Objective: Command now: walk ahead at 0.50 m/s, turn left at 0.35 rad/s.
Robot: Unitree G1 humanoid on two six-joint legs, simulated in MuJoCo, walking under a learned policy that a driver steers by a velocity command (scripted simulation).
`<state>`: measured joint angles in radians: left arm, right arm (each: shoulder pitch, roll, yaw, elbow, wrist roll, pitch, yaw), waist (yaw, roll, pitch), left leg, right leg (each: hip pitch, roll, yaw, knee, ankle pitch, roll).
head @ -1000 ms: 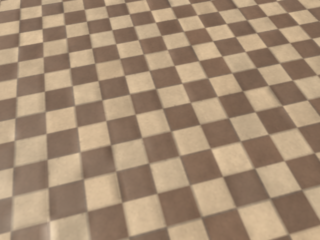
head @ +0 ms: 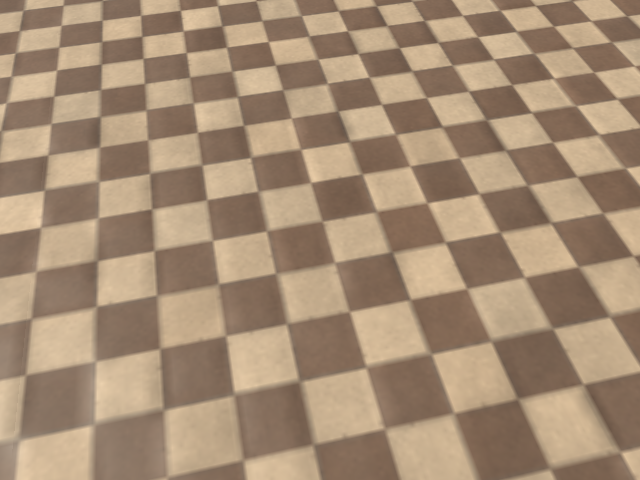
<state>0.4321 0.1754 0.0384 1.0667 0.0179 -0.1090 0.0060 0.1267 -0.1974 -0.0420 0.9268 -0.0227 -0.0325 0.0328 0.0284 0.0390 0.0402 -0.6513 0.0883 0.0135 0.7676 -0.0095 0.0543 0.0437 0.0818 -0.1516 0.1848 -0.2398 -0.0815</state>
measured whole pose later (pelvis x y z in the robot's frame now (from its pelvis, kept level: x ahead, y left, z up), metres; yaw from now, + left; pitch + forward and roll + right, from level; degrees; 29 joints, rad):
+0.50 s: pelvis +0.28 +0.06 +0.00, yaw +16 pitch +1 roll +0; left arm 0.07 0.24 0.05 0.80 0.04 -0.03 -0.02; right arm 0.39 -0.24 -0.07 0.94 0.00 -0.06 0.00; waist -0.06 -0.04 0.04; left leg -0.08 -0.15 -0.08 0.28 -0.21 0.14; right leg -0.68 -0.12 0.04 0.86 -0.11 0.05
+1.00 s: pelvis +0.55 +0.10 +0.00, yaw +34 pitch +1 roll -1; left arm 0.35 0.25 0.05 0.84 0.02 -0.09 0.00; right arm 0.18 -0.30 -0.07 0.77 -0.04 0.00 0.06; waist 0.02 0.06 0.03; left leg -0.65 0.04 -0.03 1.07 -0.20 0.04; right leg -0.11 0.01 -0.16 0.30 -0.21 -0.04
